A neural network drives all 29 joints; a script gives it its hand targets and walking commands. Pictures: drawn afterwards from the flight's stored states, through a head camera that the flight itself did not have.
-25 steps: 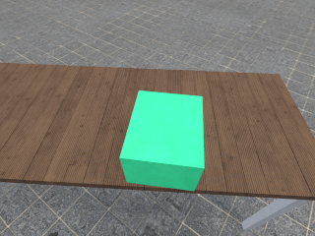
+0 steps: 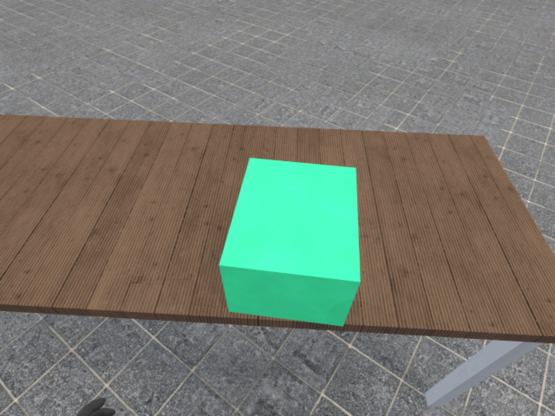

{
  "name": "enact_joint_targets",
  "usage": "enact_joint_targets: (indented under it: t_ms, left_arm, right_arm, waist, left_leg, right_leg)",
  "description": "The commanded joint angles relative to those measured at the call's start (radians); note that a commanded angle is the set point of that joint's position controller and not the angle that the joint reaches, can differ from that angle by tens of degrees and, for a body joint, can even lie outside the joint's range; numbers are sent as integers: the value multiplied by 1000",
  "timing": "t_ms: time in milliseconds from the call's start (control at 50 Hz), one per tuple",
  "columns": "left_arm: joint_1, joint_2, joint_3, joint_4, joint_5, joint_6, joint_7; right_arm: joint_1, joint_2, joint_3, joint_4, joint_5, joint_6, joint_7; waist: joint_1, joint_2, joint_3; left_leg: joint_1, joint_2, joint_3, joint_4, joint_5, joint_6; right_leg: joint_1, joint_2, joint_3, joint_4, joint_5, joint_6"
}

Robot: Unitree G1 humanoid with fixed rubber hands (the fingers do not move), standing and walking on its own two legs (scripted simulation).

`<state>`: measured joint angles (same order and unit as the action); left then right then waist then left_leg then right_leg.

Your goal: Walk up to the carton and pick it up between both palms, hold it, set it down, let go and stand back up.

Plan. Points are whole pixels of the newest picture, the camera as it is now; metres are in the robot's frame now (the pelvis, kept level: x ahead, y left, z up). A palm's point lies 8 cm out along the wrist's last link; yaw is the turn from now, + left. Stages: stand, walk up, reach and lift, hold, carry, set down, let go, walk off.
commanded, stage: walk up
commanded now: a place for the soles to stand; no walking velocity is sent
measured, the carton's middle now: (294, 237) +0.43 -0.01 -0.03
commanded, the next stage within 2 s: reach and lift in 0.66 s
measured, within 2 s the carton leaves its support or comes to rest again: neither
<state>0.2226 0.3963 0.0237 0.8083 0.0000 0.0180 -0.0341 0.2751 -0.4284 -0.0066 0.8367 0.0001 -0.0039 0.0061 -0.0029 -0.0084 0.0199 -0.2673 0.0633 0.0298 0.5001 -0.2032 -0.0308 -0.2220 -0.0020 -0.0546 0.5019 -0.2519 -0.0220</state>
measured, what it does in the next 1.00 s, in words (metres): stands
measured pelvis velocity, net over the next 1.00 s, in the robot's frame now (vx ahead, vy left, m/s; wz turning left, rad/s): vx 0.00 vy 0.00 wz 0.00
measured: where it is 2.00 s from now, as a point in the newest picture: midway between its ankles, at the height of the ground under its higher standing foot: outside the picture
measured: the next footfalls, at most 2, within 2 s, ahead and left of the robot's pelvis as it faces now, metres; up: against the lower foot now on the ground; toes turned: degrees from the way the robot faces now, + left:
none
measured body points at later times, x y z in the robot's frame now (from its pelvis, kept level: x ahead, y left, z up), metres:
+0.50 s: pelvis +0.00 +0.00 +0.00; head +0.00 +0.01 +0.45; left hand +0.11 +0.31 -0.11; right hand +0.08 -0.32 -0.10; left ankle +0.04 +0.14 -0.74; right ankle +0.01 -0.11 -0.74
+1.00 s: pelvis +0.00 +0.00 -0.01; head +0.01 +0.01 +0.44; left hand +0.18 +0.26 -0.10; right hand +0.13 -0.31 -0.09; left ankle +0.04 +0.14 -0.74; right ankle +0.01 -0.11 -0.74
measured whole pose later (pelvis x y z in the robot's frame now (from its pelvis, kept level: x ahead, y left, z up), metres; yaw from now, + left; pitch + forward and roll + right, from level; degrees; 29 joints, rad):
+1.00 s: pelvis +0.00 +0.00 -0.01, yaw +0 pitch -5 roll -1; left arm 0.07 0.28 0.02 0.54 0.00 0.40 0.01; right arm 0.16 -0.38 -0.12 0.85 -0.05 -0.15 0.07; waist 0.00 -0.01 0.12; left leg -0.24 0.06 0.03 0.59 -0.25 -0.03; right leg -0.19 -0.01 -0.05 0.57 -0.29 -0.02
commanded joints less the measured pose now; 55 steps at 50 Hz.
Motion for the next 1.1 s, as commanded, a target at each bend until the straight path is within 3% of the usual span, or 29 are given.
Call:
enact_joint_targets:
  t_ms: [0,20,80,100,180,260,300,340,380,400,500,520,600,640,660,680,700,740,780,820,840,860,900,920,960,980,1000,1060,1080]
  left_arm:
    - [-88,192,44,-5,-6,-37,12]
    - [-76,192,45,5,0,-39,11]
    - [-76,203,50,17,2,-36,9]
    - [-74,203,53,25,-1,-37,12]
    - [-86,190,47,21,-5,-43,10]
    - [-51,191,48,32,1,-42,8]
    - [-78,192,48,28,-3,-46,12]
    - [-65,176,46,29,-6,-44,9]
    - [-80,173,42,24,-6,-40,11]
    - [-69,180,44,14,-3,-37,9]
    - [-49,187,42,29,-7,-45,13]
    - [-82,173,43,17,-3,-46,12]
    - [-63,182,44,32,0,-40,9]
    - [-82,180,47,25,-7,-38,13]
    - [-445,133,59,-276,31,158,44]
    - [-422,142,41,-341,35,255,63]
    - [-417,136,42,-348,50,320,62]
    - [-348,126,57,-371,73,386,63]
    - [-303,97,45,-429,71,399,69]
    - [-250,81,35,-448,61,398,69]
    - [-208,61,38,-461,62,397,65]
    - [-203,70,44,-487,73,381,68]
    - [-173,63,70,-495,77,366,69]
    - [-170,57,67,-508,79,356,66]
    - [-156,61,84,-498,82,345,64]
    - [-154,44,82,-498,74,333,69]
    - [-167,49,85,-519,78,323,72]
    - [-160,41,82,-556,46,291,72]
    - [-141,26,82,-557,48,279,79]
  right_arm:
    - [-97,-195,-53,-44,5,-28,-11]
    - [-77,-200,-56,-35,-2,-30,-8]
    - [-91,-188,-56,-48,0,-31,-8]
    - [-99,-196,-58,-41,1,-29,-8]
    - [-79,-188,-49,-34,7,-31,-12]
    - [-88,-171,-46,-28,3,-35,-7]
    - [-56,-182,-46,-18,11,-34,-9]
    - [-75,-187,-53,-23,0,-33,-10]
    - [-85,-158,-44,-29,4,-28,-9]
    - [-62,-170,-45,-25,3,-27,-11]
    - [-46,-172,-47,-12,4,-31,-10]
    - [-59,-188,-50,-26,-2,-33,-11]
    - [-78,-172,-44,-24,7,-34,-13]
    - [-80,-180,-51,-34,-5,-29,-13]
    - [-396,7,-170,3,-181,-185,13]
    - [-329,-68,-212,-17,-157,-190,45]
    - [-322,-104,-244,-9,-161,-191,61]
    - [-276,-140,-248,-33,-117,-187,68]
    - [-251,-147,-218,-65,-84,-191,63]
    - [-231,-132,-188,-110,-66,-188,56]
    - [-212,-123,-187,-129,-59,-187,53]
    - [-228,-113,-183,-103,-43,-192,53]
    - [-210,-88,-142,-162,-24,-194,49]
    - [-179,-90,-152,-149,-32,-197,49]
    - [-186,-73,-154,-197,-35,-207,40]
    - [-180,-64,-154,-193,-32,-210,41]
    - [-184,-52,-148,-183,-26,-210,44]
    - [-143,-16,-150,-225,-27,-218,37]
    - [-116,7,-139,-229,-12,-224,35]
  waist:
    - [-8,33,10]
    - [-18,61,-22]
    - [-5,16,-30]
    - [3,50,-31]
    - [-14,-8,-37]
    - [0,47,-79]
    - [-13,-8,-53]
    - [-5,43,-39]
    - [-10,10,-34]
    - [-10,35,-40]
    - [-14,14,-68]
    - [-10,44,-54]
    - [-5,0,-63]
    - [-14,24,-34]
    - [-72,-65,100]
    - [-99,-56,97]
    - [-79,-63,91]
    - [-37,-28,8]
    - [-43,-25,-56]
    - [-36,-67,-37]
    - [-47,-50,-41]
    - [-32,-31,-41]
    - [-22,-34,-49]
    - [-36,-22,-71]
    - [-16,-62,-79]
    - [-26,-68,-59]
    - [-22,-27,-72]
    - [-30,-63,-78]
    - [-11,-43,-98]
  left_leg:
    - [62,77,-80,-140,-102,57]
    - [77,91,-99,-138,-105,67]
    - [41,92,-110,-150,-104,60]
    - [31,85,-106,-145,-41,56]
    - [62,89,-102,-160,-78,61]
    - [82,85,-75,-136,-3,53]
    - [63,83,-96,-133,29,51]
    - [63,92,-94,-149,8,60]
    - [82,81,-92,-147,-26,55]
    - [57,87,-80,-153,-43,53]
    - [109,89,-77,-133,89,54]
    - [98,89,-83,-135,107,51]
    - [83,88,-87,-137,55,46]
    - [56,79,-84,-133,6,55]
    - [-13,-69,48,-18,-252,-17]
    - [40,-74,49,25,-302,5]
    - [76,-51,26,69,-294,13]
    - [139,-30,23,95,-210,-4]
    - [168,-32,21,85,-129,-11]
    - [173,-54,57,54,-93,-17]
    - [199,-63,51,31,-39,-20]
    - [230,-74,55,17,16,-25]
    - [223,-74,51,0,24,-17]
    - [253,-72,47,-19,44,-14]
    - [247,-86,48,-19,71,-6]
    - [257,-82,45,-41,68,-1]
    - [277,-83,41,-55,72,-6]
    - [279,-85,43,-71,50,5]
    - [312,-89,53,-81,45,0]
  right_leg:
    - [-18,-121,142,-187,-70,-33]
    - [4,-118,128,-173,-32,-34]
    - [49,-111,110,-159,-6,-20]
    - [57,-120,110,-162,5,-23]
    - [44,-115,111,-171,-19,-22]
    - [74,-125,116,-172,42,-14]
    - [68,-120,112,-167,61,-20]
    - [59,-126,117,-161,47,-18]
    - [35,-127,108,-190,-19,-13]
    - [53,-127,119,-188,-22,-25]
    - [62,-131,106,-166,97,-18]
    - [57,-127,100,-155,105,-19]
    - [63,-125,100,-170,72,-12]
    - [50,-128,112,-177,18,-24]
    - [-130,-14,-28,-100,-244,6]
    - [-170,-19,-39,-60,-290,-6]
    - [-195,-34,-25,-27,-292,-22]
    - [-185,-24,0,7,-158,-24]
    - [-114,-14,-3,12,7,0]
    - [-60,-1,-21,-24,58,11]
    - [-27,5,-21,-32,127,17]
    - [-12,9,-25,-40,167,24]
    - [37,10,-1,-78,167,28]
    - [32,5,-9,-79,191,26]
    - [58,10,0,-88,260,37]
    - [58,13,-7,-103,263,38]
    - [50,11,-4,-117,231,34]
    - [27,7,-5,-134,209,42]
    - [36,11,-3,-153,186,44]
